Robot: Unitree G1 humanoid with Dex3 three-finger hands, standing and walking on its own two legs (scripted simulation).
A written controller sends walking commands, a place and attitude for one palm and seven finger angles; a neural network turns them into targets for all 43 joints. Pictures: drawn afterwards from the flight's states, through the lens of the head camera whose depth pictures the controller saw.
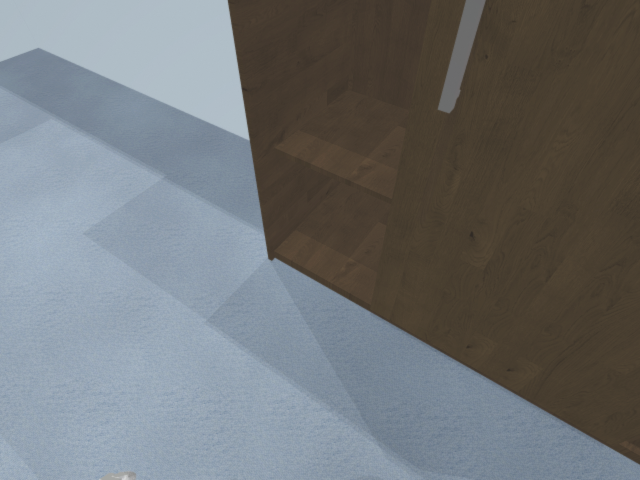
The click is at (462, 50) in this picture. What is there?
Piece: wardrobe's sliding door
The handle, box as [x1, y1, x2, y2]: [438, 0, 485, 112]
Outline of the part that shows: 485,0 466,0 438,106 438,109 449,112 454,106 455,100 460,90 459,86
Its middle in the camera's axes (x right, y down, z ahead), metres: +0.23 -0.34 +0.57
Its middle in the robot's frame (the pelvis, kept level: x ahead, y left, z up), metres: +0.71 -0.18 +0.27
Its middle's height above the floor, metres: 1.04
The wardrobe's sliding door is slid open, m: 0.45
